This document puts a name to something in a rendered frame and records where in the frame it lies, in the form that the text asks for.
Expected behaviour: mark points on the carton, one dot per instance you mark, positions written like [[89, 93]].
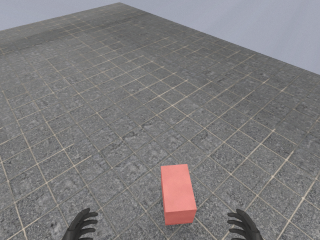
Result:
[[177, 193]]

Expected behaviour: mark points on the left robot hand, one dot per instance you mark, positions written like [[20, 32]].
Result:
[[75, 231]]

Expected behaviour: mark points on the right robot hand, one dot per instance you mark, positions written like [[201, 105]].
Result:
[[249, 232]]

